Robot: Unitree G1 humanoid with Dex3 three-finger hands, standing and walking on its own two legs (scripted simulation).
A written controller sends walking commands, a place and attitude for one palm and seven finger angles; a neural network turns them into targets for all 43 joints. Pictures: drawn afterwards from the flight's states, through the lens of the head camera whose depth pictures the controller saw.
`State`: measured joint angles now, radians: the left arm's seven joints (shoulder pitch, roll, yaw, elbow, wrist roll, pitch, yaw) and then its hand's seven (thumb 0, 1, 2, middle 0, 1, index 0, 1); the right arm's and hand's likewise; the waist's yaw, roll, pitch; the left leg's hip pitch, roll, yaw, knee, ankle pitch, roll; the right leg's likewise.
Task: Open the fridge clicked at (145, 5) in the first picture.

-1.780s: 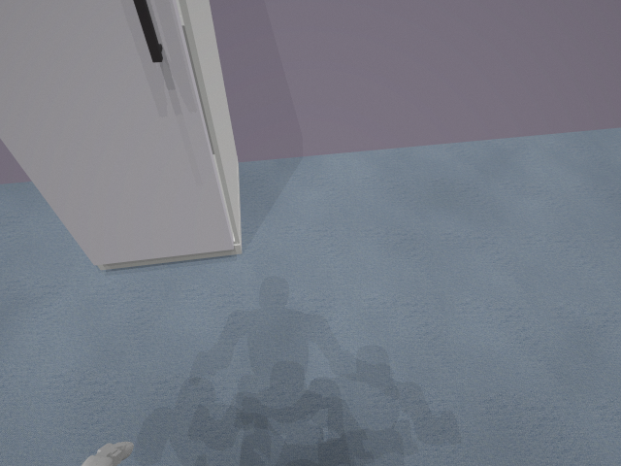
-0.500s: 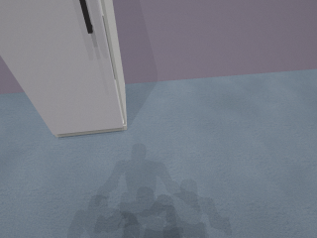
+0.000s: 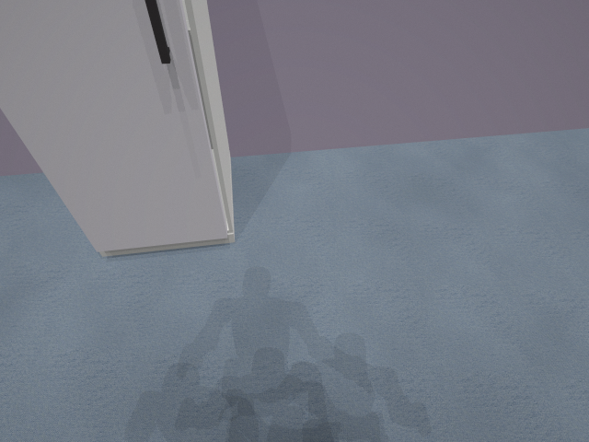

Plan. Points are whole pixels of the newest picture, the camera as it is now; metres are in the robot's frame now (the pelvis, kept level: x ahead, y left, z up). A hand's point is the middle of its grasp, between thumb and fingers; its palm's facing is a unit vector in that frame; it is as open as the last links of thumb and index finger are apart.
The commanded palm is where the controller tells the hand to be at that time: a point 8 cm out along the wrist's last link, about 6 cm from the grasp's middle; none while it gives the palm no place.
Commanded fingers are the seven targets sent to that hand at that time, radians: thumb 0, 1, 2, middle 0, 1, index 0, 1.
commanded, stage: walk to a spot facing it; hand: right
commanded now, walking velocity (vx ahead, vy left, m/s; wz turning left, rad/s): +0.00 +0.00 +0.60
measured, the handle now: out of the picture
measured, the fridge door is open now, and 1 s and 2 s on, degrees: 0 0 0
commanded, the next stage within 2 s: none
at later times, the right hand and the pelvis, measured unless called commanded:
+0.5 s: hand out of the picture +0.04 -0.17 -0.17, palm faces -0.18 +0.96 -0.23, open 7.4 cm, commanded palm none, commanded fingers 0.00 -0.90 -0.90 0.20 0.30 0.20 0.30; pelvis -0.03 +0.01 -0.01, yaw +13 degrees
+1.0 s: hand out of the picture +0.15 -0.22 -0.18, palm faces -0.47 +0.85 -0.21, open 7.4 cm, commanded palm none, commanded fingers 0.00 -0.90 -0.90 0.20 0.30 0.20 0.30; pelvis -0.04 -0.06 +0.00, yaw +32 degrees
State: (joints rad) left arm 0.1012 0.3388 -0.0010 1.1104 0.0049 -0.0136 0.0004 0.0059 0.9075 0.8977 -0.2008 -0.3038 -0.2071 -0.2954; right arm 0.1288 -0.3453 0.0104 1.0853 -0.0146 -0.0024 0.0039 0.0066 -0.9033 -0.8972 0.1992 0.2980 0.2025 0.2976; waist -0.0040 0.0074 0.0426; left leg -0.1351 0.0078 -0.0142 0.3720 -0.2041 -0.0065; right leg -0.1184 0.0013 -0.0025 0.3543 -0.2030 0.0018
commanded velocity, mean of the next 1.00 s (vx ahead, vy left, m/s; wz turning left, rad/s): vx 0.00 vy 0.00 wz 0.60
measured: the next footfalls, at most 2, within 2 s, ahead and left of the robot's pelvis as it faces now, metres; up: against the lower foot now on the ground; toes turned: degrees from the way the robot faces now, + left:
right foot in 0.74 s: +0.02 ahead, -0.13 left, +0.00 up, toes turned +22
left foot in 1.24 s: -0.11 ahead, +0.07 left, +0.00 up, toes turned +47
